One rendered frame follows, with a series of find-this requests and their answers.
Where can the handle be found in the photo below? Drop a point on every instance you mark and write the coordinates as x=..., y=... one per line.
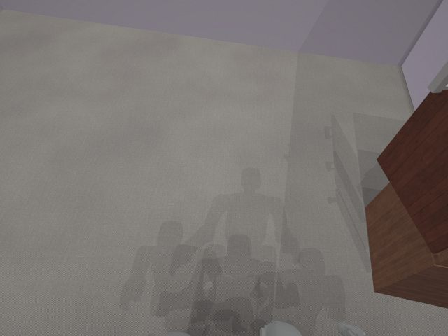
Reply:
x=440, y=82

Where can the cupboard door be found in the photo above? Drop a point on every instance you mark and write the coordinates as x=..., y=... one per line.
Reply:
x=416, y=164

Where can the robot right thigh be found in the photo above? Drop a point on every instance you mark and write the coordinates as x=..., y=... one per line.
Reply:
x=277, y=328

